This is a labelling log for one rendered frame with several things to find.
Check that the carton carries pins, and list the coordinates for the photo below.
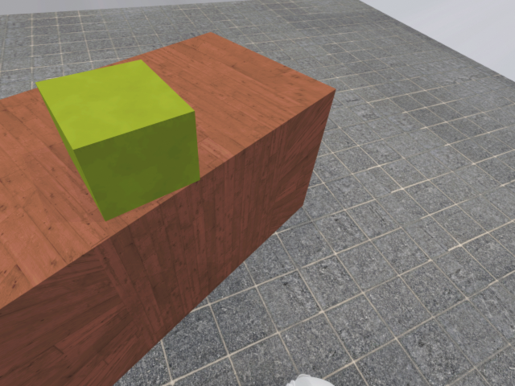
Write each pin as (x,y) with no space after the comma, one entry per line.
(131,137)

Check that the pedestal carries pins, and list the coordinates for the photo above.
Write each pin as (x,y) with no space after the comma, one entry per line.
(82,299)

